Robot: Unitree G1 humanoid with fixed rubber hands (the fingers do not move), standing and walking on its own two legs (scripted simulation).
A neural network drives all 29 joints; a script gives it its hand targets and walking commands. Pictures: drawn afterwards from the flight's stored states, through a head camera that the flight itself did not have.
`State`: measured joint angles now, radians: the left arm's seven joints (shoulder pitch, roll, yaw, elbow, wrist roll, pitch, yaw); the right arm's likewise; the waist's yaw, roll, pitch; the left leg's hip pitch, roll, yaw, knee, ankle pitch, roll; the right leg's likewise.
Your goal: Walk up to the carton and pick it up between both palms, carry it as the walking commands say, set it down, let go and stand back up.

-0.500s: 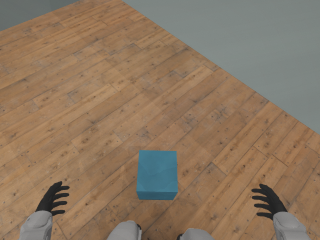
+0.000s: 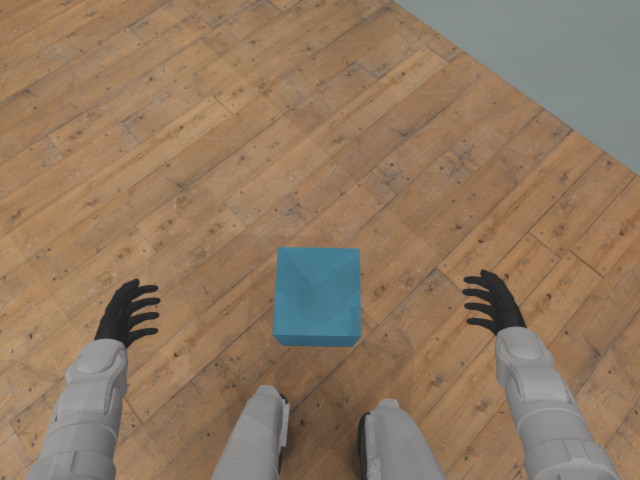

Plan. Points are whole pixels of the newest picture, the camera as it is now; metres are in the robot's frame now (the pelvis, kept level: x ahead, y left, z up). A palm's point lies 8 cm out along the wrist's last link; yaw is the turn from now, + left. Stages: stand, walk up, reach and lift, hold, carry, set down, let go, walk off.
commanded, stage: reach and lift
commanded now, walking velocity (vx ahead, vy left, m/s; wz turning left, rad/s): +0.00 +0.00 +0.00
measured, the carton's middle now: (318, 300) +0.43 +0.04 -0.59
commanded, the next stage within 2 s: none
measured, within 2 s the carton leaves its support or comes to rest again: neither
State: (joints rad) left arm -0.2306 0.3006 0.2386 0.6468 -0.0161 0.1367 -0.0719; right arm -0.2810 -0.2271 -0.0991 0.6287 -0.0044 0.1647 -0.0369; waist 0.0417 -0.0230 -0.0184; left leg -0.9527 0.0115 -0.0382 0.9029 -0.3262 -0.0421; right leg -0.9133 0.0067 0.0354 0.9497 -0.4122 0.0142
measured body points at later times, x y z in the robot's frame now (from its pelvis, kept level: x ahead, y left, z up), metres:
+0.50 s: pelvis -0.04 +0.02 -0.05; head +0.22 +0.03 +0.31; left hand +0.41 +0.25 -0.16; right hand +0.44 -0.16 -0.15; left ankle +0.05 +0.14 -0.68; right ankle +0.01 -0.12 -0.68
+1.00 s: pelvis -0.03 +0.02 -0.10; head +0.27 +0.02 +0.23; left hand +0.44 +0.24 -0.24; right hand +0.46 -0.15 -0.24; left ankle +0.05 +0.14 -0.68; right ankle +0.02 -0.12 -0.68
